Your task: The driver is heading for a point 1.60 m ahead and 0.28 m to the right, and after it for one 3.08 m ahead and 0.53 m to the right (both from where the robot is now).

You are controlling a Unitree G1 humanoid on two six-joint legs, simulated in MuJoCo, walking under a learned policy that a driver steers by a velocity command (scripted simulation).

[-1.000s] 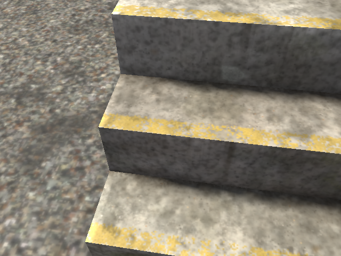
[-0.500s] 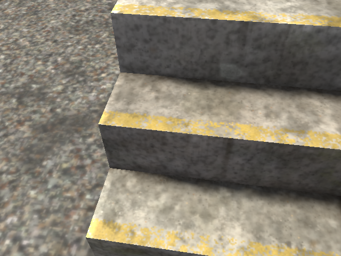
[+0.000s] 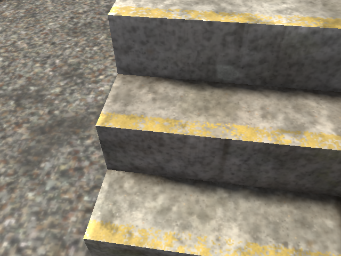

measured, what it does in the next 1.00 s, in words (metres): stands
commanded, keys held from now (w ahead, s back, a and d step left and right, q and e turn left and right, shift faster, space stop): w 0.54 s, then no key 0.46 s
